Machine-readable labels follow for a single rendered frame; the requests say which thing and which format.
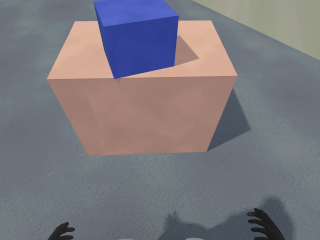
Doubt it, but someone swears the pedestal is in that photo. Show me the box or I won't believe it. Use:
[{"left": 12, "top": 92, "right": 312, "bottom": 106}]
[{"left": 47, "top": 20, "right": 238, "bottom": 156}]

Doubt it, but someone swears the robot left hand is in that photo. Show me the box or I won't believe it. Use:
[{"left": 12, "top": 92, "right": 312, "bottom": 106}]
[{"left": 48, "top": 222, "right": 75, "bottom": 240}]

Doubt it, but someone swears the carton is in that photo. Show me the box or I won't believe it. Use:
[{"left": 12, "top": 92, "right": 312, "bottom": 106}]
[{"left": 93, "top": 0, "right": 179, "bottom": 79}]

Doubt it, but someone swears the robot right hand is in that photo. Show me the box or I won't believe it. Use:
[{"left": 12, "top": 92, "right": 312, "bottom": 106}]
[{"left": 247, "top": 208, "right": 285, "bottom": 240}]

